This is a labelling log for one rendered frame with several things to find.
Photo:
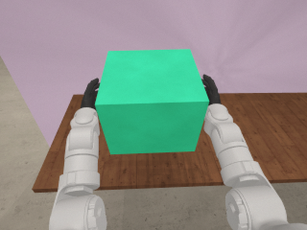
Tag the table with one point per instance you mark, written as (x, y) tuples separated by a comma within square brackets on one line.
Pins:
[(274, 126)]

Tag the robot right hand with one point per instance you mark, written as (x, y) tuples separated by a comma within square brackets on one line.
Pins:
[(211, 90)]

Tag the left robot upper arm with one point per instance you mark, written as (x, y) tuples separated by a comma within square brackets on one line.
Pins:
[(86, 212)]

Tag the carton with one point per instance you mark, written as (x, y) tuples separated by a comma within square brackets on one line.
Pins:
[(151, 101)]

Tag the robot left forearm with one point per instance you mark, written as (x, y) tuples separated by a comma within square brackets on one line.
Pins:
[(80, 172)]

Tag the robot right forearm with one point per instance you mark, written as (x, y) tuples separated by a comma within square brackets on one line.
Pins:
[(238, 169)]

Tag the robot left hand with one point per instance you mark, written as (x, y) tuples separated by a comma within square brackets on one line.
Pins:
[(89, 95)]

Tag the right robot upper arm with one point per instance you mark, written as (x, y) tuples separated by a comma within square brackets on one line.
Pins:
[(257, 208)]

